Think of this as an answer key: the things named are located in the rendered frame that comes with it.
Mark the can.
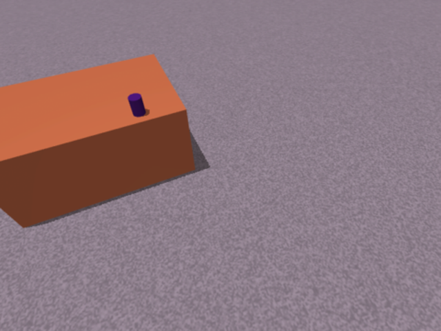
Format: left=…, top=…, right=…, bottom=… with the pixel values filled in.
left=128, top=93, right=146, bottom=117

